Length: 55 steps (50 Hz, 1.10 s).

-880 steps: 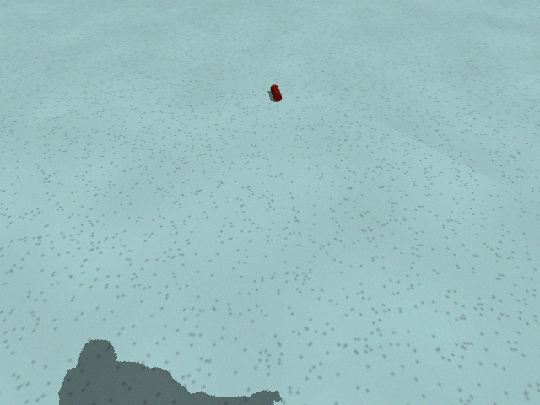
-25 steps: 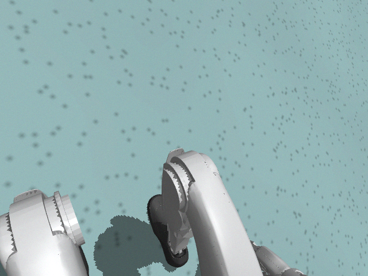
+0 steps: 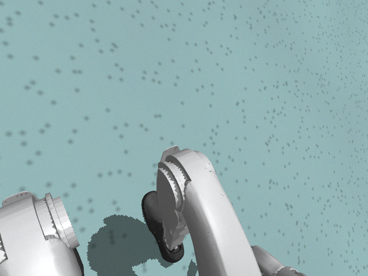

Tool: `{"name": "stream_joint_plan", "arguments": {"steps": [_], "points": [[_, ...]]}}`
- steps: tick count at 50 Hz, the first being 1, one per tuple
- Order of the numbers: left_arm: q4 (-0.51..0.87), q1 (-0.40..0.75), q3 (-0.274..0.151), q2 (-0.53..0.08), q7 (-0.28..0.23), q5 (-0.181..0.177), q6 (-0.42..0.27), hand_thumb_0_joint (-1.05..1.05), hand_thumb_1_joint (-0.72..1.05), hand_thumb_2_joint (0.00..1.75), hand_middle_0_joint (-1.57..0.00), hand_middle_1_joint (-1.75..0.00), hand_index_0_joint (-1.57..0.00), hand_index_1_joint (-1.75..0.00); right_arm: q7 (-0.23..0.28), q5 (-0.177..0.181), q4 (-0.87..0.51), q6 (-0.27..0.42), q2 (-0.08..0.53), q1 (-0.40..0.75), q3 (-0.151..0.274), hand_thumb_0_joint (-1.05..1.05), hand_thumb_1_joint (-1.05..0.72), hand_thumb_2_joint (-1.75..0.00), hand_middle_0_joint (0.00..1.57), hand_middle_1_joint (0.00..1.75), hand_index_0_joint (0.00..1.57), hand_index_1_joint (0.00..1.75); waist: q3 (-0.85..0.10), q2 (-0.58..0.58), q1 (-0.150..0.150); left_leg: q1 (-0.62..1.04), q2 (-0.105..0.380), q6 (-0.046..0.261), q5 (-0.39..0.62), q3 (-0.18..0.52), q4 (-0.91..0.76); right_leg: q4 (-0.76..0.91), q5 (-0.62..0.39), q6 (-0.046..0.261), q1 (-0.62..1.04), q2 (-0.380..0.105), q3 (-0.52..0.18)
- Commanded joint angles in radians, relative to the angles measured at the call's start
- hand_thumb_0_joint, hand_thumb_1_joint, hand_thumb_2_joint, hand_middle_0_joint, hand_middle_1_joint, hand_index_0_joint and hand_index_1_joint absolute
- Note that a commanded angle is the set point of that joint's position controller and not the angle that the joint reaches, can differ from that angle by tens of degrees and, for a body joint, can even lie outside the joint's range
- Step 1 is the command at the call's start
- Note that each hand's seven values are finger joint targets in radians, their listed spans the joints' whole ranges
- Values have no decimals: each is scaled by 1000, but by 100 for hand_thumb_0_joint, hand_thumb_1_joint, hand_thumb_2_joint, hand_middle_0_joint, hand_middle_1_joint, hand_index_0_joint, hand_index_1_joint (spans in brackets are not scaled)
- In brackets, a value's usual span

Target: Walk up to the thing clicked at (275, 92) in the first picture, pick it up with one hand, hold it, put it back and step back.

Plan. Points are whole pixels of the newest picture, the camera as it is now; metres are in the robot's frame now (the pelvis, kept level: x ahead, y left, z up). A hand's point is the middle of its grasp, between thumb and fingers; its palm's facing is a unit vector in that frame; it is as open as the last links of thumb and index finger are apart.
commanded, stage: close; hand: left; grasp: from above
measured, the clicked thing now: out of the picture +0.43 +0.34 -0.27
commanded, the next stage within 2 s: settle in 1.56 s
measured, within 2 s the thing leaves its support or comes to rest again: neither
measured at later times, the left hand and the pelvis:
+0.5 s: hand out of the picture +0.41 +0.33 -0.25, palm faces -0.46 -0.17 -0.87, open 11.8 cm; pelvis +0.00 +0.00 +0.00, yaw +0 degrees
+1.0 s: hand out of the picture +0.41 +0.33 -0.25, palm faces -0.46 -0.17 -0.87, open 9.6 cm; pelvis +0.00 +0.00 +0.00, yaw +0 degrees
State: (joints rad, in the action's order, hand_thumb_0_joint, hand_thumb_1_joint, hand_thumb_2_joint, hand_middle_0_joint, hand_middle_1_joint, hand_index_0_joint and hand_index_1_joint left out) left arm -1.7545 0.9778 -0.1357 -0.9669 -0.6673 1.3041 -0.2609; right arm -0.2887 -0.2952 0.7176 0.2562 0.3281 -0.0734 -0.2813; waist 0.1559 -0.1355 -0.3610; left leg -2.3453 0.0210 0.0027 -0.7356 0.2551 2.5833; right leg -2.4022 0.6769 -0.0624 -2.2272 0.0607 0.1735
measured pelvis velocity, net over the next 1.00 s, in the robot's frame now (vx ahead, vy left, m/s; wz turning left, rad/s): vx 0.00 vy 0.00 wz -0.01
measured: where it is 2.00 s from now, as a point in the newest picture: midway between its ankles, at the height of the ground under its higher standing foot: (124, 262)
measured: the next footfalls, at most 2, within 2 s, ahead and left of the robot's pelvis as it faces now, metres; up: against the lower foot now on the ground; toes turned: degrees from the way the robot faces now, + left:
none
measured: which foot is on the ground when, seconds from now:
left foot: down 0.00-1.00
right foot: down 0.00-1.00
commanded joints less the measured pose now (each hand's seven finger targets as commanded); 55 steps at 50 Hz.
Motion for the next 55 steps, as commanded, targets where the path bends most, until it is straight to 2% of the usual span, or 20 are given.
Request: {"name": "stream_joint_plan", "arguments": {"steps": [1, 2, 4, 6, 11, 24, 28, 32, 34, 35, 36, 37, 38, 39, 40, 42, 45, 48, 52, 55], "points": [[102, 246, 4, -225, -46, -11, -4, 0, -36, 89, -20, -91, -20, -91, 8, 17, -4, 10, 344, -153, 103, 0, -89, -90, 20, 30, 20, 30, -624, 511, -36, 491, 22, 0, 222, -92, -274, 180, -264, 79, 321, 39, 106], [121, 253, -11, -243, -51, -7, -4, 0, -33, 86, -21, -89, -21, -89, 7, 14, 2, 10, 346, -169, 103, 0, -89, -90, 20, 30, 20, 30, -645, 524, -31, 504, 24, -3, 237, -91, -285, 185, -270, 80, 327, 42, 108], [89, 229, 27, -195, -56, -10, 0, 0, -31, 84, -22, -88, -23, -87, 6, 12, 2, 11, 345, -146, 103, 0, -89, -90, 20, 30, 20, 30, -623, 524, -33, 489, 25, -4, 233, -91, -288, 186, -264, 83, 326, 48, 103], [102, 240, -10, -243, -64, -11, 4, 0, -29, 83, -23, -88, -24, -87, 7, 14, 2, 9, 342, -163, 94, 0, -89, -90, 20, 30, 20, 30, -638, 507, -30, 482, 25, 0, 237, -89, -282, 193, -271, 79, 335, 45, 109], [67, 240, -7, -238, -45, -23, 15, 0, -23, 77, -29, -82, -30, -81, 6, 17, -3, 19, 346, -158, 94, 0, -89, -90, 20, 30, 20, 30, -584, 499, -39, 460, 22, 1, 204, -88, -279, 189, -246, 76, 308, 36, 109], [137, 239, 4, -242, -23, -23, -23, 0, -6, 66, -41, -74, -43, -72, 11, 15, -8, 3, 335, -169, 83, 0, -89, -90, 20, 30, 20, 30, -656, 521, -31, 508, 25, -1, 261, -93, -274, 194, -295, 77, 363, 43, 112], [85, 212, 23, -211, -41, -10, -20, 0, -2, 63, -43, -73, -45, -70, 8, 11, -5, 5, 331, -152, 77, 0, -89, -90, 20, 30, 20, 30, -591, 482, -42, 468, 26, 0, 226, -89, -274, 195, -269, 74, 334, 44, 117], [140, 245, -5, -263, -57, -8, -12, 0, 2, 62, -47, -71, -49, -69, 14, 11, -7, 8, 353, -162, 99, 0, -89, -90, 20, 30, 20, 30, -644, 518, -26, 495, 26, 0, 231, -97, -284, 210, -264, 80, 356, 49, 102], [118, 229, 19, -218, -59, -22, -1, 0, 5, 60, -47, -71, -50, -68, 15, 13, -3, 15, 351, -139, 102, 0, -89, -90, 20, 30, 20, 30, -616, 494, -28, 477, 27, -2, 207, -88, -294, 208, -242, 79, 333, 45, 108], [103, 219, -7, -246, -60, -18, 4, 0, 5, 58, -47, -69, -50, -67, 11, 13, -2, 12, 351, -169, 100, 0, -89, -90, 20, 30, 20, 30, -624, 511, -36, 484, 28, -1, 229, -93, -292, 210, -265, 80, 352, 48, 105], [105, 240, 24, -214, -49, -20, 9, 0, 5, 57, -48, -68, -50, -65, 9, 17, -14, 16, 350, -158, 101, 0, -89, -90, 20, 30, 20, 30, -617, 499, -37, 482, 28, -2, 219, -90, -285, 197, -262, 79, 330, 44, 105], [124, 249, -15, -262, -50, -18, 10, 0, 6, 58, -49, -68, -51, -66, 9, 16, 2, 16, 349, -170, 102, 0, -89, -90, 20, 30, 20, 30, -642, 523, -29, 502, 29, -5, 235, -84, -294, 192, -268, 81, 329, 44, 111], [114, 248, 0, -248, -45, -22, 13, 0, 10, 58, -52, -68, -54, -66, 11, 23, -12, 15, 354, -154, 106, 0, -89, -90, 20, 30, 20, 30, -634, 519, -26, 490, 30, -4, 225, -83, -291, 193, -258, 82, 329, 43, 105], [120, 223, -28, -267, -46, -26, 18, 0, 9, 59, -52, -67, -54, -65, 12, 20, -7, 14, 353, -164, 105, 0, -89, -90, 20, 30, 20, 30, -660, 529, -13, 512, 28, -7, 249, -84, -300, 197, -277, 82, 345, 43, 108], [119, 222, -24, -258, -43, -26, 20, 0, 11, 58, -53, -68, -55, -66, 14, 25, -2, 11, 350, -157, 109, 0, -89, -90, 20, 30, 20, 30, -656, 541, -8, 509, 29, -9, 246, -83, -299, 189, -271, 84, 331, 43, 107], [55, 215, 8, -210, -20, -25, 25, 0, 13, 53, -54, -66, -57, -63, 3, 16, -4, 15, 330, -162, 89, 0, -89, -90, 20, 30, 20, 30, -581, 497, -47, 455, 26, 0, 226, -87, -279, 186, -266, 77, 311, 40, 112], [120, 226, -27, -273, -9, -42, 9, 0, 18, 52, -57, -65, -60, -62, 17, 24, -9, 7, 347, -177, 95, 0, -89, -90, 20, 30, 20, 30, -634, 504, -20, 468, 23, 4, 236, -98, -288, 219, -269, 77, 363, 43, 99], [90, 218, 26, -202, 17, -40, -1, 0, 21, 48, -60, -63, -63, -59, 11, 19, -12, 9, 331, -165, 88, 0, -89, -90, 20, 30, 20, 30, -594, 497, -46, 469, 26, 0, 229, -86, -277, 192, -265, 76, 329, 39, 111], [110, 189, 5, -235, 17, -51, -23, 0, 25, 48, -63, -62, -66, -58, 21, 24, -16, -2, 339, -171, 88, 0, -89, -90, 20, 30, 20, 30, -649, 491, -18, 490, 26, 0, 255, -85, -286, 209, -283, 76, 371, 44, 109], [104, 200, 28, -210, 14, -37, -31, 0, 28, 49, -65, -62, -68, -59, 18, 18, -15, -9, 326, -175, 78, 0, -89, -90, 20, 30, 20, 30, -614, 493, -30, 482, 25, -2, 243, -86, -284, 199, -276, 76, 349, 44, 114]]}}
